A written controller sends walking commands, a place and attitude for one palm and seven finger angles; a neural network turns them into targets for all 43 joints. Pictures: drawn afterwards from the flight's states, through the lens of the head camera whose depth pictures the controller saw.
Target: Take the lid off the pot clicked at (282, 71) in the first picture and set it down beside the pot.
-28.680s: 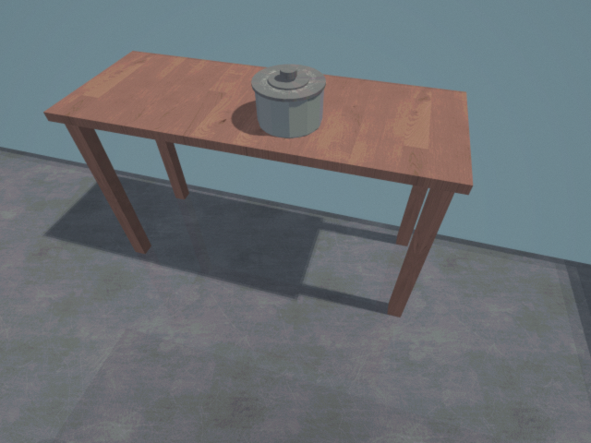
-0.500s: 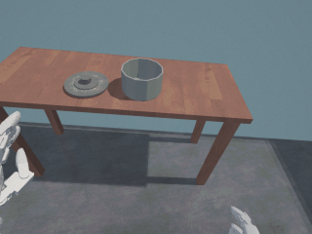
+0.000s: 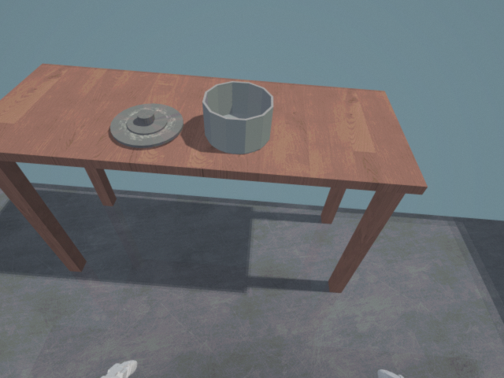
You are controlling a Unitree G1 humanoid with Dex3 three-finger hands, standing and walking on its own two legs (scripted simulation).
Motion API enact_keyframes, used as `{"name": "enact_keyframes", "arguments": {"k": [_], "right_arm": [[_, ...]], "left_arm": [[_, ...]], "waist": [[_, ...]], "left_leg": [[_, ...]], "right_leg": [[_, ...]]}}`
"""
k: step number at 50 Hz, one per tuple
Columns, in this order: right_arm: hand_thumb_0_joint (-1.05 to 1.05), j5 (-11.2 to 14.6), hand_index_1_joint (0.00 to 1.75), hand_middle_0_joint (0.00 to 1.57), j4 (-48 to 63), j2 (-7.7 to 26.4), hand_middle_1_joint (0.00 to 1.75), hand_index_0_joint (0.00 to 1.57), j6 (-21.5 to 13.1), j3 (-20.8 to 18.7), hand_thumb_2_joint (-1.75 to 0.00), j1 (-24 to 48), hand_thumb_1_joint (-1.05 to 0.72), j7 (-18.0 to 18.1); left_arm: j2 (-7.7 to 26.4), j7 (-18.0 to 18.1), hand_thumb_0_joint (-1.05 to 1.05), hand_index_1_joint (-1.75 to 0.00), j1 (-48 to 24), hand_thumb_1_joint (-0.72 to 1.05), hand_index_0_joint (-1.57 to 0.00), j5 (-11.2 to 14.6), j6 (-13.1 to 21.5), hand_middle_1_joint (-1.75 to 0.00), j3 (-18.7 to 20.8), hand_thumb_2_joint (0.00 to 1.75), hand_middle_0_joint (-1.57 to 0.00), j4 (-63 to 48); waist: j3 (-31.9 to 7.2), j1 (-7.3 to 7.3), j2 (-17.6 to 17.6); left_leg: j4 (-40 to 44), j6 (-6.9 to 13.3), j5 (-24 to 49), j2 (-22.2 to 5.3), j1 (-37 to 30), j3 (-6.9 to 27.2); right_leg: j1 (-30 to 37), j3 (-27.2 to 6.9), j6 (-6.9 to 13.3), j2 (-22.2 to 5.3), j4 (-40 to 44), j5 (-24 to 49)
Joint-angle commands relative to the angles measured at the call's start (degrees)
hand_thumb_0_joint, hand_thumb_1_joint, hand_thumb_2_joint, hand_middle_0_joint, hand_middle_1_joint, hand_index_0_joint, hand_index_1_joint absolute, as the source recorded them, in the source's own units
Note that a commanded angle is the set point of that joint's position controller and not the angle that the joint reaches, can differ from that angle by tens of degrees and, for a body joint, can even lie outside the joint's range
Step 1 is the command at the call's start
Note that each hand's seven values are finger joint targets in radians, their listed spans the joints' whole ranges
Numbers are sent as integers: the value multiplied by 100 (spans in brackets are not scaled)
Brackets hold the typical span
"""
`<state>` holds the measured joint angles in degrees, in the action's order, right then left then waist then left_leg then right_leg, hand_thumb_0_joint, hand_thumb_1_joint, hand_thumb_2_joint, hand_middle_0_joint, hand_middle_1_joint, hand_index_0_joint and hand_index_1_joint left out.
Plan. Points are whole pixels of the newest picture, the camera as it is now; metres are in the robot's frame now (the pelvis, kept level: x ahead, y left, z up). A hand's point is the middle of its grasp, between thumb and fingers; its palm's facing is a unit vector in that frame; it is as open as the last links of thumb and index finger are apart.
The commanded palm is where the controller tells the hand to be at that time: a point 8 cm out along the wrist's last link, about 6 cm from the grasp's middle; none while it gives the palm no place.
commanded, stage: let the arm hang, fingers relaxed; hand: left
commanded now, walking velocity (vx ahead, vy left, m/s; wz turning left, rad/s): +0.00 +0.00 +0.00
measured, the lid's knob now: (145, 116) +0.75 +0.31 -0.02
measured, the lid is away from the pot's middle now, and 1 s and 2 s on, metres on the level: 0.25 0.25 0.25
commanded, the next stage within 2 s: look to check the result in 0.86 s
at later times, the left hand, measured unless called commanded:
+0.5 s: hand out of the picture -0.01 +0.16 -0.17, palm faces +0.03 -0.98 -0.17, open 7.3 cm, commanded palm none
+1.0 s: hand out of the picture +0.02 +0.14 -0.17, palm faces +0.04 -0.99 -0.15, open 7.4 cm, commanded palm none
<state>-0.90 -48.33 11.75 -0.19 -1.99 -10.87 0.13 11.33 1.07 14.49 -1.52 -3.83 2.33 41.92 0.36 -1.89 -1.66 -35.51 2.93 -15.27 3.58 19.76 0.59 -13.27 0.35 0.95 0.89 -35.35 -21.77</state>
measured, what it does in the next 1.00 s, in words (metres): stands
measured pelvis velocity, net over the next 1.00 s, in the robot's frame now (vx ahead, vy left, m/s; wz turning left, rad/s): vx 0.02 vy -0.01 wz -0.01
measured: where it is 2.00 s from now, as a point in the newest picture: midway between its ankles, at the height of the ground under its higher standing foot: outside the picture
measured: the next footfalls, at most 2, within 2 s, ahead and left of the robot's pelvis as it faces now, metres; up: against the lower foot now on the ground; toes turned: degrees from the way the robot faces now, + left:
none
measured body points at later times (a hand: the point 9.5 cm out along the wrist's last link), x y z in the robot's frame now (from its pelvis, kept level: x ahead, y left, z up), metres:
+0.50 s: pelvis +0.01 -0.01 +0.01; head +0.03 +0.00 +0.46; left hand -0.01 +0.21 -0.15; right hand +0.00 -0.22 -0.15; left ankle +0.04 +0.09 -0.73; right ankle -0.03 -0.11 -0.73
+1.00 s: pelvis +0.02 -0.01 +0.01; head +0.04 +0.00 +0.46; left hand +0.02 +0.20 -0.16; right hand +0.01 -0.22 -0.14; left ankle +0.04 +0.09 -0.73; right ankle -0.03 -0.11 -0.73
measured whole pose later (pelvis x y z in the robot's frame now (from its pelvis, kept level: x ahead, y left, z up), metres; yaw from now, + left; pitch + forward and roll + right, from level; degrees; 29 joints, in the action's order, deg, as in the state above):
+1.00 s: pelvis +0.02 -0.01 +0.01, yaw -1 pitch -1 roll -1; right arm -0.2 -63.2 5.7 0.1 -2.4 -17.5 2.8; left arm 6.9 2.9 16.3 -0.2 -0.2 0.9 64.0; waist 3.1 -0.6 -1.1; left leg -28.6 2.0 -14.2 1.8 13.4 1.0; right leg -5.5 0.1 1.9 2.6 -24.7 -18.2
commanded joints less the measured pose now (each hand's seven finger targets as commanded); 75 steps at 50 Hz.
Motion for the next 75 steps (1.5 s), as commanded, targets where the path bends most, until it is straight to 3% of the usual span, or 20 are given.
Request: {"name": "enact_keyframes", "arguments": {"k": [1, 4, 5, 7, 10, 11, 15, 21, 26, 30, 36, 38, 44, 61, 68, 71, 75], "right_arm": [[0, 23, 30, 20, 8, 427, 30, 20, -57, -134, -90, -292, -90, 100], [0, 2, 30, 20, -300, 434, 30, 20, -76, -116, -90, -460, -90, 176], [0, 14, 30, 20, -371, 439, 30, 20, -75, -113, -90, -499, -90, 198], [0, 42, 30, 20, -520, 432, 30, 20, -55, -116, -90, -616, -90, 236], [0, 71, 30, 20, -765, 321, 30, 20, -46, -101, -90, -818, -90, 248], [0, 78, 30, 20, -813, 275, 30, 20, -33, -110, -90, -852, -90, 251], [0, 84, 30, 20, -1046, 150, 30, 20, -21, -93, -90, -1035, -90, 255], [0, 81, 30, 20, -1233, 9, 30, 20, -8, -87, -90, -1057, -90, 250], [0, 68, 30, 20, -1319, -80, 30, 20, -18, -93, -90, -1072, -90, 254], [0, 56, 30, 20, -1336, -91, 30, 20, -47, -89, -90, -1078, -90, 268], [0, 68, 30, 20, -1330, -145, 30, 20, -60, -98, -90, -1069, -90, 286], [0, 62, 30, 20, -1330, -131, 30, 20, -51, -96, -90, -1064, -90, 288], [0, 57, 30, 20, -1322, -105, 30, 20, -51, -103, -90, -1054, -90, 292], [0, 82, 30, 20, -1379, -158, 30, 20, -58, -108, -90, -1046, -90, 309], [0, 76, 30, 20, -1401, -143, 30, 20, -65, -97, -90, -1050, -90, 318], [0, 85, 30, 20, -1409, -161, 30, 20, -68, -99, -90, -1057, -90, 322], [0, 83, 30, 20, -1416, -141, 30, 20, -79, -91, -90, -1059, -90, 324]], "left_arm": [[985, 66, 0, -30, -183, 90, -20, 71, 429, -30, 66, 90, -20, 143], [663, 57, 0, -30, 270, 90, -20, 113, 394, -30, 58, 90, -20, 835], [618, 52, 0, -30, 394, 90, -20, 120, 383, -30, 19, 90, -20, 1026], [501, 54, 0, -30, 485, 90, -20, 111, 367, -30, -52, 90, -20, 1299], [397, 79, 0, -30, 611, 90, -20, 126, 392, -30, -124, 90, -20, 1625], [361, 90, 0, -30, 586, 90, -20, 116, 388, -30, -137, 90, -20, 1685], [245, 135, 0, -30, 704, 90, -20, 127, 404, -30, -176, 90, -20, 1937], [150, 186, 0, -30, 758, 90, -20, 113, 402, -30, -170, 90, -20, 2080], [68, 207, 0, -30, 738, 90, -20, 105, 415, -30, -134, 90, -20, 2095], [39, 201, 0, -30, 684, 90, -20, 119, 421, -30, -101, 90, -20, 2092], [28, 205, 0, -30, 672, 90, -20, 113, 434, -30, -78, 90, -20, 2073], [26, 197, 0, -30, 650, 90, -20, 123, 426, -30, -76, 90, -20, 2056], [-2, 194, 0, -30, 649, 90, -20, 124, 429, -30, -72, 90, -20, 2065], [-40, 216, 0, -30, 682, 90, -20, 119, 445, -30, -60, 90, -20, 2084], [-56, 209, 0, -30, 676, 90, -20, 127, 438, -30, -54, 90, -20, 2093], [-54, 218, 0, -30, 678, 90, -20, 119, 444, -30, -51, 90, -20, 2093], [-48, 213, 0, -30, 676, 90, -20, 135, 448, -30, -50, 90, -20, 2093]], "waist": [[44, -2, 316], [-48, 172, 1143], [-128, 205, 1198], [-95, 215, 816], [-202, 191, 526], [21, 173, 427], [35, 147, 132], [471, 164, 89], [577, 168, -62], [476, 166, 268], [454, 171, 136], [471, 163, 283], [385, 160, 279], [422, 154, 98], [397, 153, 238], [418, 159, 78], [307, 156, 211]], "left_leg": [[338, -107, 863, -472, -617, 384], [1056, 128, 1040, -836, -519, 931], [1205, 181, 967, -896, -524, 1046], [1364, 242, 810, -975, -540, 1150], [1293, 202, 800, -912, -714, 991], [1305, 189, 748, -893, -640, 954], [1225, 151, 770, -846, -739, 815], [1233, 119, 599, -797, -550, 727], [1203, 93, 609, -765, -484, 672], [1205, 101, 811, -785, -547, 669], [1098, 93, 1057, -789, -615, 595], [1119, 82, 943, -777, -615, 605], [1163, 107, 966, -816, -721, 649], [1090, 88, 1230, -808, -855, 550], [1134, 94, 1277, -835, -910, 565], [1124, 102, 1346, -844, -913, 555], [1110, 95, 1478, -834, -1008, 527]], "right_leg": [[-177, -1107, 664, -1006, 1502, 1444], [290, -438, 327, -462, 1137, 1276], [423, -350, 276, -386, 1120, 1170], [522, -252, 218, -329, 1224, 1087], [601, -272, 221, -398, 1389, 1214], [506, -258, 234, -407, 1439, 1179], [475, -307, 242, -473, 1542, 1212], [268, -362, 260, -473, 1561, 1025], [261, -406, 260, -477, 1569, 1028], [349, -409, 264, -482, 1478, 1236], [410, -427, 246, -495, 1473, 1549], [390, -452, 248, -492, 1495, 1460], [410, -417, 239, -472, 1495, 1434], [424, -435, 207, -473, 1489, 1688], [429, -434, 212, -457, 1470, 1682], [435, -423, 198, -456, 1475, 1730], [489, -438, 199, -477, 1458, 1861]]}}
